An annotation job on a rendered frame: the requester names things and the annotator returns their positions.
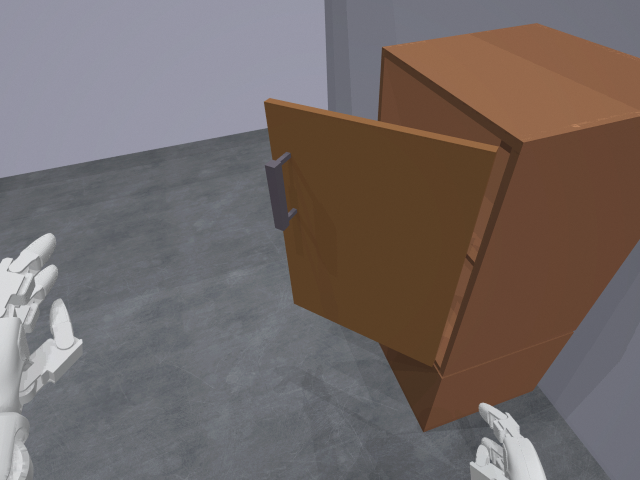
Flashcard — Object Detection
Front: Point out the handle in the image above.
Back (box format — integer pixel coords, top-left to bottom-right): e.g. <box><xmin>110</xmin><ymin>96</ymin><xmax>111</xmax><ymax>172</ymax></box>
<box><xmin>265</xmin><ymin>152</ymin><xmax>297</xmax><ymax>231</ymax></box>

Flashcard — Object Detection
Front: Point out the cupboard door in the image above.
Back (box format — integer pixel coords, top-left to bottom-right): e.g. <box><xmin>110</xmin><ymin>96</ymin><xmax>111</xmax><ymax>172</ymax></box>
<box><xmin>264</xmin><ymin>98</ymin><xmax>499</xmax><ymax>367</ymax></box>

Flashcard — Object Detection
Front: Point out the right robot hand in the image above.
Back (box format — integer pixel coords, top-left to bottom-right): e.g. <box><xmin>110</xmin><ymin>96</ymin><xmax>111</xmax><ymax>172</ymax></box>
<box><xmin>470</xmin><ymin>403</ymin><xmax>547</xmax><ymax>480</ymax></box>

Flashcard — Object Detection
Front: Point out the robot left forearm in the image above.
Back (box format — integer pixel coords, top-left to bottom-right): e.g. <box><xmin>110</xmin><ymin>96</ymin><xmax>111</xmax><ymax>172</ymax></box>
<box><xmin>0</xmin><ymin>412</ymin><xmax>34</xmax><ymax>480</ymax></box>

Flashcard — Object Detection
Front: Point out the left robot hand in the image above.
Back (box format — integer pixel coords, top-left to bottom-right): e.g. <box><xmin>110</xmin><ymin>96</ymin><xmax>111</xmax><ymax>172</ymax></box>
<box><xmin>0</xmin><ymin>233</ymin><xmax>83</xmax><ymax>414</ymax></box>

